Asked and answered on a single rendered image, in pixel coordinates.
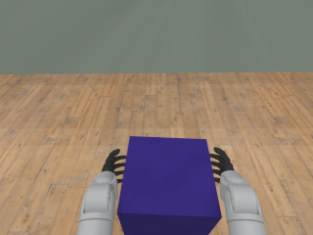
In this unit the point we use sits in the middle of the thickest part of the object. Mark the robot right forearm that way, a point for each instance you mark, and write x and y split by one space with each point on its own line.
242 207

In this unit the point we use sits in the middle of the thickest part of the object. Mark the robot left forearm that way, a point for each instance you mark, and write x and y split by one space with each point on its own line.
98 205

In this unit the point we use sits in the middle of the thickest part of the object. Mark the robot right hand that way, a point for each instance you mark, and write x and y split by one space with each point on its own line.
224 165

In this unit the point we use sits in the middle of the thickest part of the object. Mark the robot left hand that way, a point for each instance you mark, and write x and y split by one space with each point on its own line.
111 166

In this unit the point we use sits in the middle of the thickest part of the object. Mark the carton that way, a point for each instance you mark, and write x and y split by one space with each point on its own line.
168 188

